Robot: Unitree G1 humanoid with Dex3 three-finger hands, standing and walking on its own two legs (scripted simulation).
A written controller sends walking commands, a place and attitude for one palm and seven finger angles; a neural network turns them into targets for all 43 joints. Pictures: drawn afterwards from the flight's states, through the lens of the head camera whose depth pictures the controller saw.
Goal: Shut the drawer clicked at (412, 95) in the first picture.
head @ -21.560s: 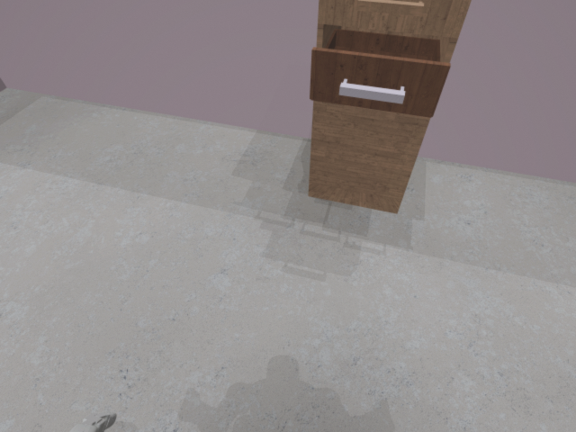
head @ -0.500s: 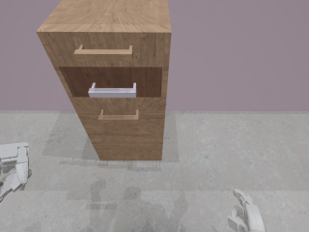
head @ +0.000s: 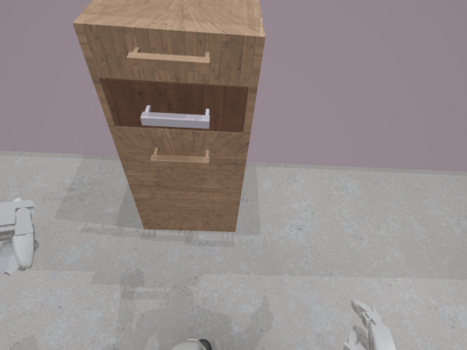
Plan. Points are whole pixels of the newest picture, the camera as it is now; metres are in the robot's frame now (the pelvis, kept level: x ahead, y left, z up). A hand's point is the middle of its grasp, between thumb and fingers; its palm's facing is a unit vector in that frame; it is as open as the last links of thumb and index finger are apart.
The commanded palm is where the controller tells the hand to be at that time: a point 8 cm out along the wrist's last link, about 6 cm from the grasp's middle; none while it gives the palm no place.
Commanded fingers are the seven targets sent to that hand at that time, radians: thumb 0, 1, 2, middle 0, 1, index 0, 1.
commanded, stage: step back with the hand held close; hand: left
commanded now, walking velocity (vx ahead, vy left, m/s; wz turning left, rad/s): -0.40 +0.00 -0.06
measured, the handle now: (177, 115) +0.71 +0.17 -0.04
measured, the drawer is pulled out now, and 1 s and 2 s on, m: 0.00 0.00 0.00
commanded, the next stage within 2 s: stop stepping back and stand still in 0.14 s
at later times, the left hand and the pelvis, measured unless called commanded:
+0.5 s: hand out of the picture +0.15 +0.27 +0.17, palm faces +0.34 -0.86 -0.37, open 3.2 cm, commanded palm +0.08 +0.31 +0.19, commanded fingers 0.00 0.90 0.90 -1.40 -1.60 -1.40 -1.60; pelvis -0.06 +0.04 -0.01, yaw -2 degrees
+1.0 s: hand out of the picture +0.09 +0.31 +0.19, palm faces +0.22 -0.87 -0.44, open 3.2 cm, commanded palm +0.04 +0.37 +0.19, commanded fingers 0.00 0.90 0.90 -1.40 -1.60 -1.40 -1.60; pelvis -0.11 +0.10 +0.02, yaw -5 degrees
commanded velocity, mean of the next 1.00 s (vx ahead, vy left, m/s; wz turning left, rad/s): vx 0.00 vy -0.08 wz -0.01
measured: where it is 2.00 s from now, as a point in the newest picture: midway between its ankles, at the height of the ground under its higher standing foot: outside the picture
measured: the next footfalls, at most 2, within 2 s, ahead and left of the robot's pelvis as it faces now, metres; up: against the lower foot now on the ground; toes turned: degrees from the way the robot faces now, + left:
right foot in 0.08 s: -0.07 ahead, -0.12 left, +0.00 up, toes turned +1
right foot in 0.62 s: -0.08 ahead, -0.05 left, +0.00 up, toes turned -4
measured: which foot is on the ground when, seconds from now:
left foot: down 0.00-0.58, up 0.60-0.74, down 0.76-1.00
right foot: up 0.00-0.06, down 0.08-0.46, up 0.48-0.60, down 0.62-0.76, up 0.78-1.00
